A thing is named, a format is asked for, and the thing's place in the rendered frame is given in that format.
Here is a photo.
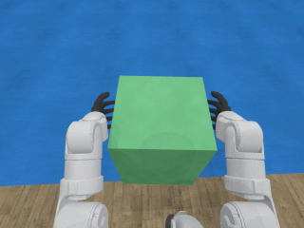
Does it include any left robot hand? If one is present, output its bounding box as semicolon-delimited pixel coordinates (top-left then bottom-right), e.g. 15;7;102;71
91;92;116;129

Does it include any robot right forearm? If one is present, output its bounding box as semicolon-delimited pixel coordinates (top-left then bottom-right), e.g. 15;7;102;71
216;111;280;228

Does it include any carton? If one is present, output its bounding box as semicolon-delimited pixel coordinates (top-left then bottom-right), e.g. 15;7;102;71
107;75;218;185

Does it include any robot left upper arm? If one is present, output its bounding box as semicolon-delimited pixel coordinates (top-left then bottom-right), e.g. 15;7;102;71
54;201;108;228

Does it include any robot left forearm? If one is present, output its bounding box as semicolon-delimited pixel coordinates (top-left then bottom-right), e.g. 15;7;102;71
52;111;108;228

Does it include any robot right upper arm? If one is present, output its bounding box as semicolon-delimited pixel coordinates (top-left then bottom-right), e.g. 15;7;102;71
219;201;279;228

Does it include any right robot hand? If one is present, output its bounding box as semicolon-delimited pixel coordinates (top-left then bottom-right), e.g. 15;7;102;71
207;91;231;130

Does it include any right robot foot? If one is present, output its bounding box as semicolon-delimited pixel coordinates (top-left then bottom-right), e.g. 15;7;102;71
165;214;175;228

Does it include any right robot shin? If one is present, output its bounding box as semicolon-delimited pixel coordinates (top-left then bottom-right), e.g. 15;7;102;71
170;211;187;228

